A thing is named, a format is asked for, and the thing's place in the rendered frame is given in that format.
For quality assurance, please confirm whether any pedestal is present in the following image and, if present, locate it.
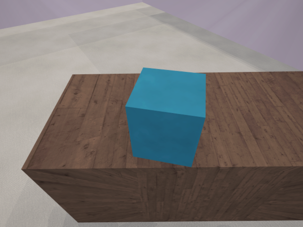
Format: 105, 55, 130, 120
21, 71, 303, 223

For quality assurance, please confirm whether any carton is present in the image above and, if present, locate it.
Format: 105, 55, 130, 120
125, 68, 206, 167

